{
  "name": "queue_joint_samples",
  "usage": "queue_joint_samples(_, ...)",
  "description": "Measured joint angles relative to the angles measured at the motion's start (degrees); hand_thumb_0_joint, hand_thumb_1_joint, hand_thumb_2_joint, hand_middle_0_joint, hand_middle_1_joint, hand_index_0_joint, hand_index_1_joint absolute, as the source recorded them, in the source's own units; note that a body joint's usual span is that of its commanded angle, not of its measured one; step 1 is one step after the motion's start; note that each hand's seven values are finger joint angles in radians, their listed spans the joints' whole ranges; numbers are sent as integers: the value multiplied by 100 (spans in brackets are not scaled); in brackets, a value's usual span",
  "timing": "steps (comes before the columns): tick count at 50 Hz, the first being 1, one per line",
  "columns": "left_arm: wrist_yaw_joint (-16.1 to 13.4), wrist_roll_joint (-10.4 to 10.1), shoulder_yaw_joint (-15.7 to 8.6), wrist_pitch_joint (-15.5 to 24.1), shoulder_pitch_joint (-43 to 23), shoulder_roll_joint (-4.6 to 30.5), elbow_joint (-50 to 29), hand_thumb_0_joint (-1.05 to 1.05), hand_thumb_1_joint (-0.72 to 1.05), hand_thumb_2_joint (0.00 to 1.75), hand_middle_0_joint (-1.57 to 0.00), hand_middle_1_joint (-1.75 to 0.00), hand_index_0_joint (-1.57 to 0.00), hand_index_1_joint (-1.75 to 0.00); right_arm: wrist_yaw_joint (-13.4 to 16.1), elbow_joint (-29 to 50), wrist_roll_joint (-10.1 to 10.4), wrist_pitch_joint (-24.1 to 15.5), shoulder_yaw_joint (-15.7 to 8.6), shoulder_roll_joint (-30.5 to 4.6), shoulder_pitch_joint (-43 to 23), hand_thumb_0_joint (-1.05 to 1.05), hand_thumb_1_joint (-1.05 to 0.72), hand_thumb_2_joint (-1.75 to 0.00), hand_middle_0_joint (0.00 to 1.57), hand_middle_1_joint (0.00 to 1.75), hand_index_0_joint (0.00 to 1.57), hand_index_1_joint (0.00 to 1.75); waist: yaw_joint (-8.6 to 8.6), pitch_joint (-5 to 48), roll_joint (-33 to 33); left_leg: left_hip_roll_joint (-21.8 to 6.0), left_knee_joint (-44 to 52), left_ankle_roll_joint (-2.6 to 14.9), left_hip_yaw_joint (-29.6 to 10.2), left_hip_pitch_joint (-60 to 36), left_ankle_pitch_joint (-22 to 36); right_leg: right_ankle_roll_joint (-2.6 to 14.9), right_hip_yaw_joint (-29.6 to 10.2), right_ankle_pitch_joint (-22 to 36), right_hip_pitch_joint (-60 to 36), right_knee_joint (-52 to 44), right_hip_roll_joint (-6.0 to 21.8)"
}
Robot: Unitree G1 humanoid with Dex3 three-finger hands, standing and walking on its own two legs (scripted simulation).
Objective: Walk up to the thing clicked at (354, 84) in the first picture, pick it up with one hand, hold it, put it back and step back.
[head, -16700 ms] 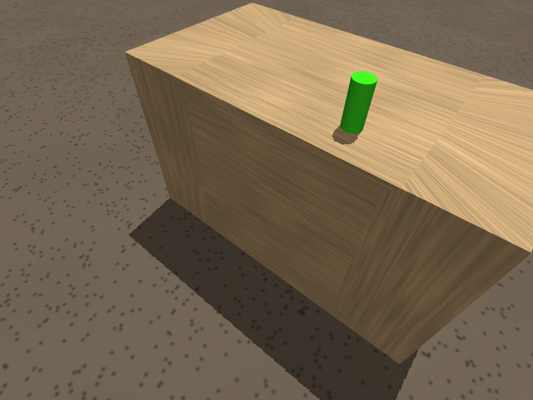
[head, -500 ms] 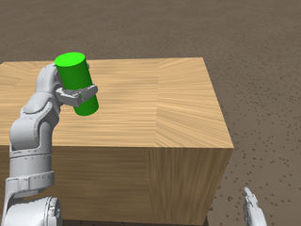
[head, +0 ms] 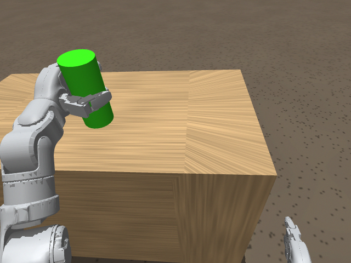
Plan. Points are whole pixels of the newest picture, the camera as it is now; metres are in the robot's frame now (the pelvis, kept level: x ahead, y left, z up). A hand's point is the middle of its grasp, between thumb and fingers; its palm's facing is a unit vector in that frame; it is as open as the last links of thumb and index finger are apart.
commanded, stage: hold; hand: left
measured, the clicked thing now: (89, 91) +0.34 +0.17 +0.28
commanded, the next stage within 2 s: none
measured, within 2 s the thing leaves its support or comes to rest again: neither
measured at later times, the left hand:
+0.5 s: hand (91, 87) +0.34 +0.16 +0.29, palm faces +0.06 -1.00 -0.02, open 9.1 cm
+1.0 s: hand (88, 95) +0.32 +0.16 +0.29, palm faces +0.06 -1.00 -0.04, open 9.1 cm
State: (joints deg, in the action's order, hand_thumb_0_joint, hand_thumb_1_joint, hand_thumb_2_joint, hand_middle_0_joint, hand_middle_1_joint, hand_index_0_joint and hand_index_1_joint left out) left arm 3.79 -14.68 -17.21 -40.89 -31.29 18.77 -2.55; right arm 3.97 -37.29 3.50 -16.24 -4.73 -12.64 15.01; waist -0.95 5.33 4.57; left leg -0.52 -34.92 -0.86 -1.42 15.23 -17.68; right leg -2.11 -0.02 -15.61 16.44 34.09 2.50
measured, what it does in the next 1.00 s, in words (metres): stands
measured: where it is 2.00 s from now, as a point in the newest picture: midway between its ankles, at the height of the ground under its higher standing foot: outside the picture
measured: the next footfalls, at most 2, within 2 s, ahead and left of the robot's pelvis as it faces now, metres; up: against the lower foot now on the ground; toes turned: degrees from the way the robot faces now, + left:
none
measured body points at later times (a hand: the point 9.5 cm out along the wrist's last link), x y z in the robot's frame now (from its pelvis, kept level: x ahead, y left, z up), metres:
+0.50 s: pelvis +0.00 +0.00 +0.00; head -0.05 -0.04 +0.44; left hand +0.33 +0.21 +0.30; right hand +0.17 -0.25 -0.08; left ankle +0.01 +0.13 -0.73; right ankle +0.03 -0.14 -0.73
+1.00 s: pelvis +0.00 +0.00 +0.00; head -0.05 -0.04 +0.44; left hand +0.31 +0.22 +0.29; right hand +0.17 -0.26 -0.08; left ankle +0.01 +0.13 -0.73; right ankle +0.03 -0.14 -0.73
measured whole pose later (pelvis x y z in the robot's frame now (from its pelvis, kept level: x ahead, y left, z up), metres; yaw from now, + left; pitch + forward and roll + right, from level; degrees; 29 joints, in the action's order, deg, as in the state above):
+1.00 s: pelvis +0.00 +0.00 +0.00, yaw +0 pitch -2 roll +0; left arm 3.9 -15.7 -17.2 -45.6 -28.3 18.5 -9.8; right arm 3.6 -40.2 3.8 -17.2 -5.4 -13.4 13.8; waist -1.6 5.7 5.1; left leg -0.4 -36.1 -1.0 -1.7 15.9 -18.1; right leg -2.0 0.2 -16.2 17.1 35.4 2.6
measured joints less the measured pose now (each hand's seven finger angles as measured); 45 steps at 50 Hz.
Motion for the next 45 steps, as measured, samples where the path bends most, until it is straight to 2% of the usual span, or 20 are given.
queue_joint_samples(4,-12,-11,-37,-101,-112,-13,3,0,-40,117,-81,-117,-83,-117,-18,-70,4,-23,4,-5,19,-1,53,-5,5,5,5,5,-21,31,-27,2,2,0,-6,3,-8,1,6,-12,2,1,3)
queue_joint_samples(9,-33,37,31,-261,-135,-32,-70,0,-40,117,-81,-118,-82,-117,-67,-118,20,-26,-16,-38,-11,-1,53,-5,5,5,5,5,-39,33,1,5,-8,4,4,5,-21,-4,-3,-16,2,1,5)
queue_joint_samples(28,-54,-89,33,-604,-6,-126,-457,0,-39,117,-80,-118,-82,-118,-177,-265,47,11,-17,-18,-96,-1,53,-5,5,5,5,5,-83,73,63,13,-29,-10,-25,34,-5,13,24,-40,43,74,13)
queue_joint_samples(37,-80,-116,2,-548,191,-137,-545,0,-39,117,-80,-119,-81,-118,-155,-181,57,31,-68,-48,-75,-1,53,-5,5,5,5,5,-68,57,20,5,-55,-22,-17,49,-7,22,14,-49,74,122,5)
queue_joint_samples(45,-72,-36,-5,-457,338,-71,-700,0,-39,117,-79,-119,-81,-119,-96,-234,45,-37,-72,-52,-84,-1,53,-5,5,5,5,5,-60,34,19,1,-102,-23,-32,78,-23,24,28,-51,84,137,0)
